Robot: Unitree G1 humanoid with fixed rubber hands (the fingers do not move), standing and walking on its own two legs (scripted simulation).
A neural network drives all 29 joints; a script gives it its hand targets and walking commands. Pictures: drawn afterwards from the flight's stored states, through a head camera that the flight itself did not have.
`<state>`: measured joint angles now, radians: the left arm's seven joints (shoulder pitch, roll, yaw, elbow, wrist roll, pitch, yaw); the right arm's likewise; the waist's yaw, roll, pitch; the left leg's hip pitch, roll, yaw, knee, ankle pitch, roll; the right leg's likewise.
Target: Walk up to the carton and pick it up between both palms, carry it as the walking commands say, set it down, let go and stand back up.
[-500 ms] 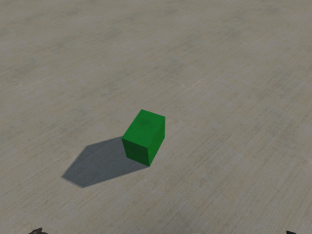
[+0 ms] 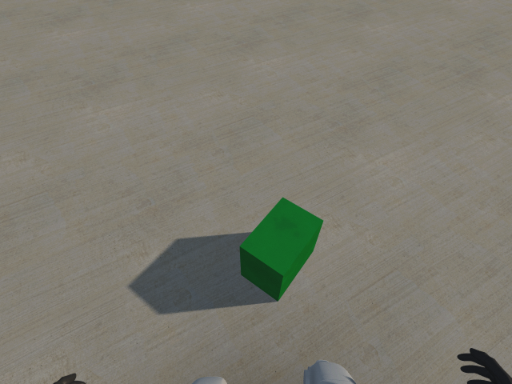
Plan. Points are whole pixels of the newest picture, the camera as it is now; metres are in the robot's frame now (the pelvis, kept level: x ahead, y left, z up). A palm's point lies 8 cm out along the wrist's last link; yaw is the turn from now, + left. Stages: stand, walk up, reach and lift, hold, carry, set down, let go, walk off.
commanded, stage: walk up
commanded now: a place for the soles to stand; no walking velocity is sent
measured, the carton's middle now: (280, 249) +0.67 -0.08 -0.63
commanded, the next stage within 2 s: none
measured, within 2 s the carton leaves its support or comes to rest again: neither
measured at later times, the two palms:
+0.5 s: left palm (81, 360) +0.17 +0.30 -0.09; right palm (473, 336) +0.21 -0.35 -0.08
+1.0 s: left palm out of the picture +0.09 +0.41 -0.04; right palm (459, 311) +0.24 -0.32 -0.05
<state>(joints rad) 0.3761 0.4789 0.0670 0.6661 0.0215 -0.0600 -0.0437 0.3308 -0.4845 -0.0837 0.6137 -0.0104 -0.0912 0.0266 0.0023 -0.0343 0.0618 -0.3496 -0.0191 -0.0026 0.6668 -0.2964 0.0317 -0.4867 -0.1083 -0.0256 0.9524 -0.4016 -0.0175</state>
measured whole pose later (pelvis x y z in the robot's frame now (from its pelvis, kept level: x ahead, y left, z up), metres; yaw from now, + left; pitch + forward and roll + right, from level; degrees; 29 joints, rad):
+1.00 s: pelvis +0.08 +0.03 +0.01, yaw -3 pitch -1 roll -1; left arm 0.40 0.54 0.10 0.92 0.02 -0.09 0.05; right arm 0.06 -0.52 -0.13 0.75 -0.05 0.05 0.13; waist 0.05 0.06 0.07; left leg -0.45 0.06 -0.08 0.86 -0.45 0.01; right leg -0.30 -0.04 0.11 0.52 -0.22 0.02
